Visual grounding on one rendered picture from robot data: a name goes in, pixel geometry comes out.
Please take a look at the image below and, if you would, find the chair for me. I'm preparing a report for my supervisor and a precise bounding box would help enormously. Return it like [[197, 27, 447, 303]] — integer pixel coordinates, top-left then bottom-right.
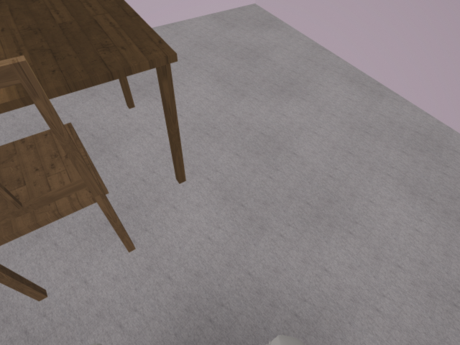
[[0, 56, 135, 301]]

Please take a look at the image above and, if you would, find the table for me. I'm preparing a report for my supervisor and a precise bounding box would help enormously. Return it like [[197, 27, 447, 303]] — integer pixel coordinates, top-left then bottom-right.
[[0, 0, 186, 184]]

